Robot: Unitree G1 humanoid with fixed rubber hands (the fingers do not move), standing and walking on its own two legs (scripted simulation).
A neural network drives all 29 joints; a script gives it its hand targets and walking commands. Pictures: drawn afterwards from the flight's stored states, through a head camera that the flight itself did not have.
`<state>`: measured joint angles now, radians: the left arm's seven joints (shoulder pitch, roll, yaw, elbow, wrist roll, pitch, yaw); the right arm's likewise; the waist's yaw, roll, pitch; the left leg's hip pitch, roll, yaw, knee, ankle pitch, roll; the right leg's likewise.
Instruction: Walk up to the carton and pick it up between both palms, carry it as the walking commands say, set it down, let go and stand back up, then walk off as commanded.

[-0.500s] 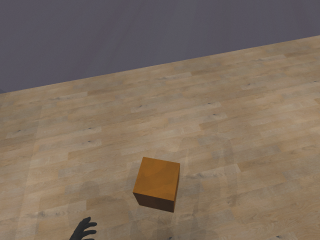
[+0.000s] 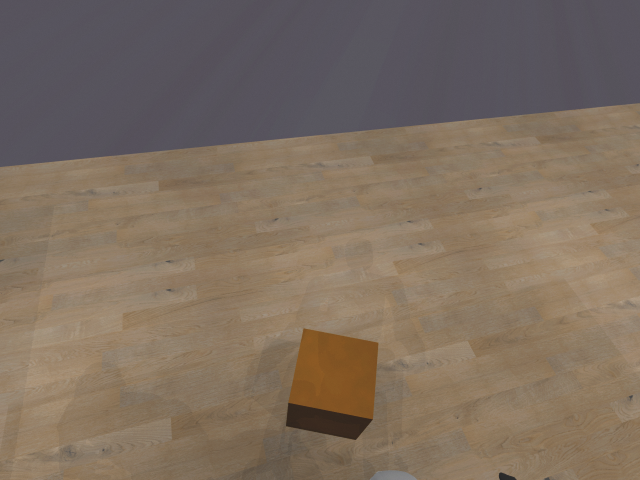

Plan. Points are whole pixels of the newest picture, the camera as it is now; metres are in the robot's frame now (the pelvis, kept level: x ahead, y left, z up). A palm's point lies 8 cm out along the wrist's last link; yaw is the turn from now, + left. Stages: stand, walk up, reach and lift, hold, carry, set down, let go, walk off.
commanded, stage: walk up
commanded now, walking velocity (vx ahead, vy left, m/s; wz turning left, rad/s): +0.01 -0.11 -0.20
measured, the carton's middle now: (330, 385) +0.43 -0.06 -0.65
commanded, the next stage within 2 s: stand in 1.64 s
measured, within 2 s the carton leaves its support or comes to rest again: neither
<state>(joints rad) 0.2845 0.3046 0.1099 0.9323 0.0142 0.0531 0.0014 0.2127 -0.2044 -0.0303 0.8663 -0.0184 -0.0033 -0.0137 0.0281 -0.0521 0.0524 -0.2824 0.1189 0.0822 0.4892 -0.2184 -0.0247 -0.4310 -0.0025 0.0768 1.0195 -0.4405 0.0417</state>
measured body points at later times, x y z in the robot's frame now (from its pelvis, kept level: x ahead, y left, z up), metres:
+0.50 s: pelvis +0.00 -0.04 +0.00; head +0.02 -0.06 +0.44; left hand +0.15 +0.19 -0.13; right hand -0.04 -0.31 -0.16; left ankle +0.02 +0.12 -0.73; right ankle -0.02 -0.17 -0.74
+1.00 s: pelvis +0.01 -0.03 +0.00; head +0.03 -0.03 +0.45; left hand +0.06 +0.22 -0.15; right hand +0.01 -0.28 -0.15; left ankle +0.01 +0.08 -0.74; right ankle -0.02 -0.17 -0.74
